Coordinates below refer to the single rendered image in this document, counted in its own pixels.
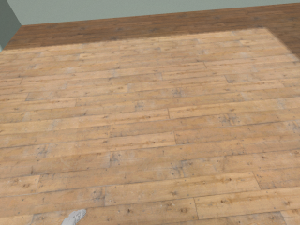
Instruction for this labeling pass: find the robot left hand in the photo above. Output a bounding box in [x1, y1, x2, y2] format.
[61, 209, 86, 225]

